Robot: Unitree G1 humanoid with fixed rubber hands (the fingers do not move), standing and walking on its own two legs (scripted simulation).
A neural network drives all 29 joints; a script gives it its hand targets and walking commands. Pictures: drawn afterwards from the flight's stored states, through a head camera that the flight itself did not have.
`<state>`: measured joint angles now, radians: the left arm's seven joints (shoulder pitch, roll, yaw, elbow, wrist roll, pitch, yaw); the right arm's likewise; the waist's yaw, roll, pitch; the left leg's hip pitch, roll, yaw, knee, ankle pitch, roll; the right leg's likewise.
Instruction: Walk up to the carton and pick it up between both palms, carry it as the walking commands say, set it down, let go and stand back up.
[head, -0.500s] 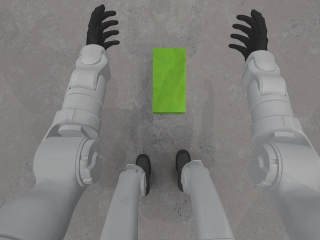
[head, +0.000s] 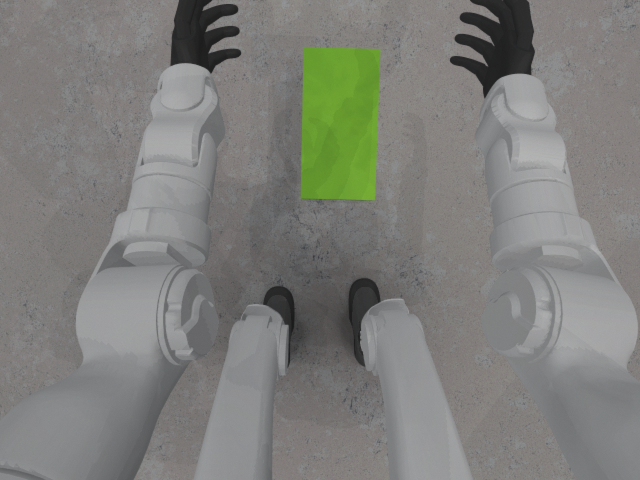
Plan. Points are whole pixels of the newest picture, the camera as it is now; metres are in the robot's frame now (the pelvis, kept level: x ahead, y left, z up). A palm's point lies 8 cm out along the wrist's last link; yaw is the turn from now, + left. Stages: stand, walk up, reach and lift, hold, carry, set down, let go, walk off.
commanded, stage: reach and lift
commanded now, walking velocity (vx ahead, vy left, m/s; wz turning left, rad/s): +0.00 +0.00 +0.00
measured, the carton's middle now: (338, 131) +0.54 -0.04 -0.55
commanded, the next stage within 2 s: none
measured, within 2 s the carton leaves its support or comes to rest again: neither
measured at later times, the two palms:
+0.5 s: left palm (237, 103) +0.54 +0.12 -0.30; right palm (451, 111) +0.52 -0.19 -0.30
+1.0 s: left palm (253, 130) +0.52 +0.12 -0.43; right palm (418, 135) +0.51 -0.18 -0.44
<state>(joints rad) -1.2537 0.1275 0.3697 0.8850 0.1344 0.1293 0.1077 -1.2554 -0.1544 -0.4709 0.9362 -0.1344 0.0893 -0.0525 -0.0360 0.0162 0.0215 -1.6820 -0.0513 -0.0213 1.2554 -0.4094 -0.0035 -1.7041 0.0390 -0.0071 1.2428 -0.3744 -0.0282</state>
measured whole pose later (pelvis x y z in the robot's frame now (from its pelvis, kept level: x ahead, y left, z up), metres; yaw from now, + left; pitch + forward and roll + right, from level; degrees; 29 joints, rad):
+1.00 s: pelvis -0.04 +0.00 -0.24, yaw +0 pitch +35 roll +0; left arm -1.62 0.29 0.12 1.16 -0.11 0.10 0.13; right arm -1.60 -0.33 -0.20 1.20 0.13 0.08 -0.10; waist -0.04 0.01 0.51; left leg -2.17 -0.09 0.00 2.21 -0.64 -0.02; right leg -2.20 0.04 -0.04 2.18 -0.59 -0.03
